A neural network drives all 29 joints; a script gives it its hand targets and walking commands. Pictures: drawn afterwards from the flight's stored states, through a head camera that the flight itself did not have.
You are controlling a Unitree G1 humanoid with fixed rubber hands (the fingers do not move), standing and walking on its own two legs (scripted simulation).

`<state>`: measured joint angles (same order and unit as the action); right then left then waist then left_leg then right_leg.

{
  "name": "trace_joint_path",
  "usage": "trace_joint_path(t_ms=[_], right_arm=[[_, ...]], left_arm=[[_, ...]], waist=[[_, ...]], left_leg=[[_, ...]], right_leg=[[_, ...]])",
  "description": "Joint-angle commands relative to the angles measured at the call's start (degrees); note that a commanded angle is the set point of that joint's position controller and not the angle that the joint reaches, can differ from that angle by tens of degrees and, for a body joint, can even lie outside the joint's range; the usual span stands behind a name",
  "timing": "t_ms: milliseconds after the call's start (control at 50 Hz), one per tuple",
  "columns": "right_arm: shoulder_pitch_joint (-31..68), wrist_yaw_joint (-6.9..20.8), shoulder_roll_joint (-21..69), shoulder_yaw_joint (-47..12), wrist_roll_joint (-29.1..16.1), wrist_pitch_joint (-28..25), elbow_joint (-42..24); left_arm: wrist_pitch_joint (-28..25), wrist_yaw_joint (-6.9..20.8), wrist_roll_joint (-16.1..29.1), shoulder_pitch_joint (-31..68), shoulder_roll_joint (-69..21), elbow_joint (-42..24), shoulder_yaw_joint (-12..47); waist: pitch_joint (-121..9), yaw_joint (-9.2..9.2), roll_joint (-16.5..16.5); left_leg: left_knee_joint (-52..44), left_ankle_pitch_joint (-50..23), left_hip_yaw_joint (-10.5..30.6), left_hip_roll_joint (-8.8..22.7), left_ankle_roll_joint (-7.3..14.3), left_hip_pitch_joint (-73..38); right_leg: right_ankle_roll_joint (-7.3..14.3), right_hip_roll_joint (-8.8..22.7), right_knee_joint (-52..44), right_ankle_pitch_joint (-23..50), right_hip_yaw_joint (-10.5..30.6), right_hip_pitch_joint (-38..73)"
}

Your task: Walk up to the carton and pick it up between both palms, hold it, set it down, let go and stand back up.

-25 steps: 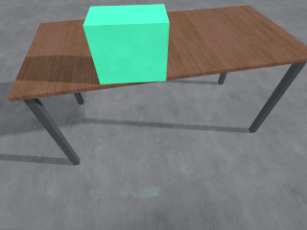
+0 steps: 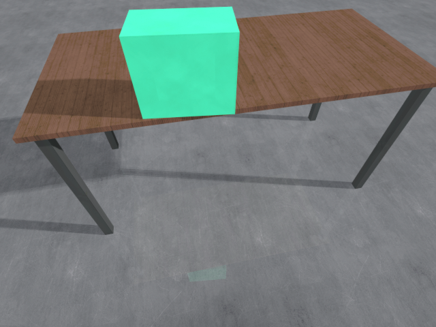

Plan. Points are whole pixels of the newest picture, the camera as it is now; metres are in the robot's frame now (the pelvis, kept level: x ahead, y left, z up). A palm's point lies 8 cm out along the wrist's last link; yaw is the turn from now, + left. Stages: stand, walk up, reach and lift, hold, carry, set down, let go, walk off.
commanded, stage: stand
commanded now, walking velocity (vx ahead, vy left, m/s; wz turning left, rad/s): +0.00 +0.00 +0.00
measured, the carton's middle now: (185, 65) +0.79 +0.10 +0.07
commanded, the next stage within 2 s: walk up in 0.16 s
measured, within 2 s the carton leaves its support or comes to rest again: neither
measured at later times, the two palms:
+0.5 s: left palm out of the picture -0.04 +0.22 -0.14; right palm out of the picture -0.01 -0.21 -0.14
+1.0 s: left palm (102, 276) +0.25 +0.28 -0.15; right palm out of the picture +0.06 -0.16 -0.15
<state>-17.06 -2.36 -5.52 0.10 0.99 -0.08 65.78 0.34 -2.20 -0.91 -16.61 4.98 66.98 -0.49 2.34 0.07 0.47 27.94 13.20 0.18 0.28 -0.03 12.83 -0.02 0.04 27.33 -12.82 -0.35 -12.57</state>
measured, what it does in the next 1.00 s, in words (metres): walks ahead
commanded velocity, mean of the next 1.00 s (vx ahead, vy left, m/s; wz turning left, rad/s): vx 0.00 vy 0.00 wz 0.00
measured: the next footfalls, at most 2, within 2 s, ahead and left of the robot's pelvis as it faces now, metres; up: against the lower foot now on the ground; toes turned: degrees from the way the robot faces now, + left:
right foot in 1.04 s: +0.38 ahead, -0.06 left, +0.00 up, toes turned +4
left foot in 1.42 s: +0.45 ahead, +0.21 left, +0.00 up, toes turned +13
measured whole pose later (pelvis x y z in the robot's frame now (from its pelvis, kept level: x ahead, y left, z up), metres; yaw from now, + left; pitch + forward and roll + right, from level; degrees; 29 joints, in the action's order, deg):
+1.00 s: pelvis +0.18 +0.04 -0.02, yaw +3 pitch -3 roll +1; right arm -33.0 -0.7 -7.0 -0.3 3.1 -4.4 59.8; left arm -1.5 1.1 -2.7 -11.4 12.3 52.9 0.3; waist 6.1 3.7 -0.5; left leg 32.1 28.5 -4.8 0.6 0.0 0.1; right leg 0.8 3.9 42.4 -8.9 -3.8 -29.9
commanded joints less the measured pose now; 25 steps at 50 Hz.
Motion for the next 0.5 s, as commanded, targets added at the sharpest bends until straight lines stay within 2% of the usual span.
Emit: trace_joint_path(t_ms=[0, 20, 40, 60, 100, 120, 140, 220, 240, 260, 280, 300, 320, 340, 360, 380, 400, 420, 440, 480], right_arm=[[-4.96, -0.34, -3.73, 0.46, -0.01, 0.05, -0.31], [-5.24, -0.15, -4.02, 0.62, 0.07, 0.05, -0.9], [-4.08, -0.16, -4.98, 0.87, 0.03, 0.0, -1.0], [-5.0, -0.04, -3.98, 0.68, -0.01, 0.1, -0.8], [-5.64, -0.27, -2.71, 0.15, -0.04, 0.06, -0.65], [-5.13, -0.42, -3.28, 0.57, 0.03, -0.03, -0.45], [-5.96, -0.41, -4.41, 0.75, 0.14, 0.01, -0.71], [-4.54, -0.14, -4.35, 0.99, 0.17, -0.17, -1.17], [-5.56, -0.33, -4.82, 1.14, 0.1, 0.03, -0.69], [-5.44, -0.35, -4.41, 0.94, 0.02, -0.05, -1.17], [-4.56, -0.07, -2.56, 0.47, 0.02, -0.32, -1.06], [-5.04, -0.17, -3.99, 0.62, 0.02, -0.31, -0.82], [-5.12, 0.04, -4.85, 0.89, -0.03, -0.4, -1.35], [-8.56, 0.6, -10.79, 2.25, 1.28, -0.95, -1.82], [-6.35, 0.71, -10.54, 2.63, 1.33, -0.77, -3.16], [-2.81, 0.99, -9.37, 2.45, 1.23, -0.59, -4.8], [-1.06, 1.48, -6.5, 1.68, 1.81, -0.66, -6.14], [-2.43, 1.97, -5.36, 1.39, 2.51, -1.11, -7.25], [-2.39, 2.51, -6.9, 1.84, 2.71, -1.49, -7.86], [-6.09, 3.18, -7.82, 2.89, 2.44, -2.11, -8.79]], left_arm=[[-0.28, -0.03, -0.11, -5.4, 4.94, -0.88, -0.81], [-0.21, -0.24, -0.15, -4.94, 5.18, -1.01, -0.76], [-0.34, -0.24, -0.52, -5.57, 5.66, -1.12, -0.91], [-0.28, -0.05, -0.27, -5.18, 5.52, -1.48, -0.89], [-0.49, 0.07, -0.14, -6.32, 5.52, -1.71, -1.02], [-0.86, 0.07, -0.19, -5.91, 4.07, -1.3, -0.65], [-0.95, -0.13, -0.27, -5.95, 4.06, -1.28, -0.56], [-0.79, -0.04, 0.17, -4.02, 5.33, -2.29, -0.96], [-0.75, 0.0, -0.03, -5.23, 4.63, -1.99, -0.79], [-0.5, -0.18, -0.07, -5.85, 4.91, -1.65, -0.97], [-0.44, -0.15, -0.04, -6.11, 4.33, -1.45, -0.76], [-0.42, -0.28, -0.08, -6.96, 4.55, -1.44, -0.84], [-0.46, -0.23, 0.16, -7.34, 3.02, -1.17, -0.54], [-1.83, 0.13, -2.41, -12.33, 10.32, -2.86, -2.08], [-1.97, 0.04, -2.66, -13.44, 11.27, -3.5, -2.82], [-1.89, -0.1, -2.34, -15.36, 11.9, -3.03, -3.07], [-1.87, -0.51, -2.04, -15.27, 12.71, -2.8, -3.38], [-2.07, -0.94, -2.14, -12.94, 13.98, -3.49, -3.77], [-2.43, -1.08, -2.16, -13.16, 12.79, -3.67, -3.43], [-3.19, -1.04, -2.3, -8.17, 13.82, -5.4, -3.69]], waist=[[4.55, -0.11, 0.93], [4.9, 0.25, 0.96], [4.36, -0.38, -1.03], [3.34, 0.07, 0.91], [3.14, -0.44, 1.12], [1.62, -0.41, -1.32], [2.97, 0.2, -1.46], [2.98, 0.19, -0.39], [3.15, 0.24, 1.51], [3.77, 0.23, 0.6], [3.91, -0.54, -0.09], [4.81, -0.46, 0.97], [2.33, -0.44, 0.31], [-2.71, -1.27, -0.06], [1.69, -2.62, -2.51], [5.6, -4.36, -7.26], [9.82, -4.64, -11.24], [11.68, -3.4, -9.87], [11.25, -3.49, -6.44], [7.03, 0.3, -7.72]], left_leg=[[-8.03, 4.35, 4.69, 3.93, 1.74, 3.32], [-8.81, 7.34, 5.07, 3.92, 1.95, 5.46], [-8.14, 6.46, 4.81, 3.95, 2.11, 5.64], [-8.42, 6.48, 4.8, 3.92, 1.89, 4.15], [-7.28, 5.01, 3.93, 3.45, 1.85, 4.25], [-6.61, 2.45, 3.78, 3.52, 1.91, 2.4], [-6.47, 0.98, 3.62, 3.43, 1.71, 2.66], [-7.47, 3.74, 4.48, 3.92, 2.16, 3.39], [-8.18, 6.24, 4.92, 4.17, 1.77, 3.04], [-8.73, 7.77, 5.36, 4.37, 2.12, 4.22], [-8.38, 5.59, 5.11, 4.44, 2.14, 4.49], [-8.88, 5.33, 5.15, 4.29, 1.73, 5.23], [-9.6, 5.93, 6.48, 4.98, 2.0, 5.41], [-4.84, 33.42, 7.81, 2.86, 3.5, 8.68], [-1.63, 36.87, 6.59, 1.39, 2.36, 18.23], [8.17, 31.3, 2.64, -1.09, 1.26, 24.49], [18.49, 20.83, -2.33, -1.17, 0.37, 27.98], [22.16, 18.56, 0.02, 3.18, 0.19, 29.61], [23.96, 16.96, 1.3, 4.52, -0.16, 28.03], [20.66, 14.97, 2.47, 5.82, -0.15, 17.6]], right_leg=[[1.25, 3.18, -5.89, -2.15, 3.53, -3.88], [1.35, 3.19, -5.87, -2.72, 3.49, -2.98], [1.46, 3.71, -6.35, -3.92, 4.19, -2.57], [1.57, 3.56, -6.38, -3.29, 3.91, -3.26], [1.57, 4.16, -6.83, -3.52, 4.8, -2.43], [2.05, 4.27, -6.87, -2.48, 4.75, -2.34], [1.9, 4.19, -6.92, -2.14, 5.14, -3.03], [1.85, 3.94, -7.09, -2.74, 4.47, -4.36], [1.91, 3.34, -6.58, -3.73, 4.26, -5.07], [1.93, 3.58, -6.69, -3.96, 4.14, -4.58], [1.98, 3.84, -5.88, -2.17, 3.82, -3.18], [1.71, 3.51, -5.99, -1.37, 4.03, -3.29], [1.83, 2.89, -5.1, -0.29, 2.85, -1.19], [3.47, 3.08, -2.82, -29.79, 4.9, 4.98], [5.18, 5.05, -6.47, -38.88, 9.66, 6.49], [7.74, 10.98, -12.71, -44.24, 17.94, 7.15], [10.72, 19.31, -17.89, -44.53, 26.11, 6.65], [12.85, 23.75, -18.55, -40.32, 28.96, 5.98], [12.66, 23.3, -19.55, -37.75, 27.47, 4.2], [10.51, 20.16, -19.5, -31.95, 20.4, 0.69]])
